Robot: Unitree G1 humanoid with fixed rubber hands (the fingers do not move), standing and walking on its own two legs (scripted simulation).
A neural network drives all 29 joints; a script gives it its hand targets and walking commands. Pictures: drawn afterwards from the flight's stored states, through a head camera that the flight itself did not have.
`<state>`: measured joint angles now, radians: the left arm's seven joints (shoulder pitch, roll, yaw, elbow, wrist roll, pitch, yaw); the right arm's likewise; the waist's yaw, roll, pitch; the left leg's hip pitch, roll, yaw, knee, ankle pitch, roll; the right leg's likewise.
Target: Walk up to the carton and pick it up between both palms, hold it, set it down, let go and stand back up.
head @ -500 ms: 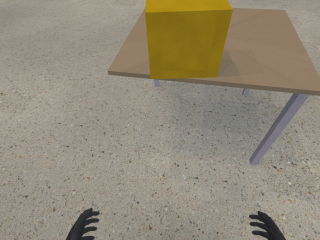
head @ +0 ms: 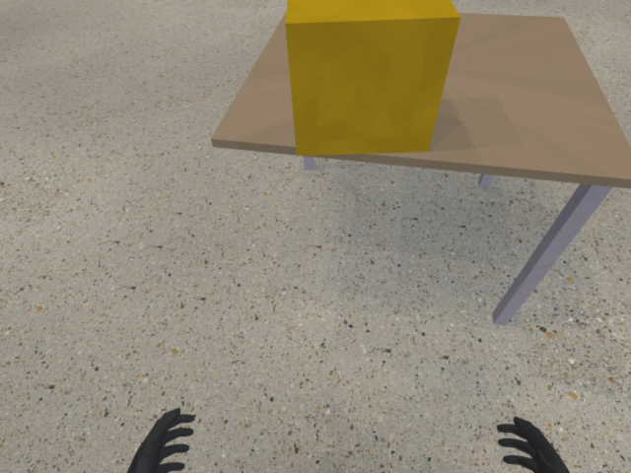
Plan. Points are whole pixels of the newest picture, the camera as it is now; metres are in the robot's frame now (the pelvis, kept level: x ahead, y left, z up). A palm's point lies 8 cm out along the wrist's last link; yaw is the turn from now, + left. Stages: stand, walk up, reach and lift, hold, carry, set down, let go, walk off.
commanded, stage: stand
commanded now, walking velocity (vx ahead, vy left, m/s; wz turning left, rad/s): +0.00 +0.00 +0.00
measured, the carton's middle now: (362, 71) +0.83 -0.05 +0.07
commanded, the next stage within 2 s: walk up in 0.58 s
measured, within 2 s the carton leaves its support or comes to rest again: neither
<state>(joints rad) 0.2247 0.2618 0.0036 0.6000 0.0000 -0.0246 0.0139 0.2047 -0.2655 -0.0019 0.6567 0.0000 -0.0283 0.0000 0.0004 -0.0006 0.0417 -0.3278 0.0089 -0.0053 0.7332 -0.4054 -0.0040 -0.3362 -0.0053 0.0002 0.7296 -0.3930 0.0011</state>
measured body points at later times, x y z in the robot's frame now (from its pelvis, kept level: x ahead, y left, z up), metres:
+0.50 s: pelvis +0.00 +0.00 +0.00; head +0.02 +0.00 +0.45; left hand +0.15 +0.25 -0.09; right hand +0.14 -0.26 -0.10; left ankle -0.01 +0.12 -0.71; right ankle +0.00 -0.12 -0.71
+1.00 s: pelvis +0.01 +0.03 -0.01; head +0.03 +0.03 +0.44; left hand +0.09 +0.31 -0.11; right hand +0.15 -0.26 -0.09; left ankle +0.02 +0.13 -0.72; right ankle +0.00 -0.12 -0.71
